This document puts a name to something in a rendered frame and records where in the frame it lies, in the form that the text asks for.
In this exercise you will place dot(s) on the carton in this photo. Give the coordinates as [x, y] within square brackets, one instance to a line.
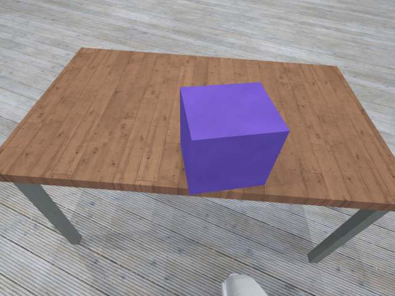
[230, 136]

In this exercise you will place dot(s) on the robot right thigh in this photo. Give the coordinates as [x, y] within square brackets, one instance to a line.
[241, 285]

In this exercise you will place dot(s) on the table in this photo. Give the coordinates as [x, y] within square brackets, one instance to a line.
[111, 120]

